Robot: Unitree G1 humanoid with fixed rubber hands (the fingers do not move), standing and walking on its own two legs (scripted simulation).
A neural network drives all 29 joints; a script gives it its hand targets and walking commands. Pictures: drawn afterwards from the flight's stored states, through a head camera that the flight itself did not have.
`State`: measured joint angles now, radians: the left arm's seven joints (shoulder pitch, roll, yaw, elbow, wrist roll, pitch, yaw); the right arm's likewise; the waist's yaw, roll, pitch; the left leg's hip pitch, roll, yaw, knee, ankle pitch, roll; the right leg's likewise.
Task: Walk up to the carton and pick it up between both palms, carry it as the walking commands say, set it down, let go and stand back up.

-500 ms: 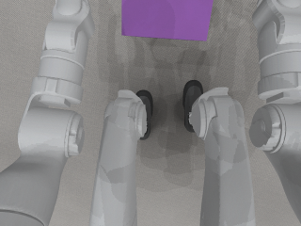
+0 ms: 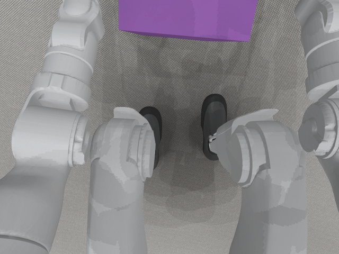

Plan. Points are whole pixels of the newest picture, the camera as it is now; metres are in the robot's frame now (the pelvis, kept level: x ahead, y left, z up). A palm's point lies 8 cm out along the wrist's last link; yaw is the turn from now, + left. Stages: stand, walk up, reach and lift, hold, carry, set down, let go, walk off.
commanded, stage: reach and lift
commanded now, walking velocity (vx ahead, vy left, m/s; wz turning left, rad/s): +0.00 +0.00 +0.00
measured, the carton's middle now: out of the picture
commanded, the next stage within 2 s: none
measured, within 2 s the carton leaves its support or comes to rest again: leaves its support in 1.62 s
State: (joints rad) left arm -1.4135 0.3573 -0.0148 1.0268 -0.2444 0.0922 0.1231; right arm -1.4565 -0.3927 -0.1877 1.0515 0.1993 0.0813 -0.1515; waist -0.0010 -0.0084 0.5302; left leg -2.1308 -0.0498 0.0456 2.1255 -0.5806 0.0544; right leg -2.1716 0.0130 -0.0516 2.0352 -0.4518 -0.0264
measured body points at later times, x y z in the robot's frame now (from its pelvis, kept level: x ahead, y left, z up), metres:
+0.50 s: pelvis +0.00 +0.00 -0.01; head +0.38 +0.00 +0.21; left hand +0.55 +0.14 -0.22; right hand +0.54 -0.19 -0.22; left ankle +0.11 +0.09 -0.37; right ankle +0.15 -0.11 -0.37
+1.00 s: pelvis +0.00 +0.00 -0.01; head +0.38 +0.01 +0.21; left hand +0.55 +0.13 -0.22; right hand +0.57 -0.15 -0.21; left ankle +0.11 +0.09 -0.37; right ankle +0.15 -0.11 -0.37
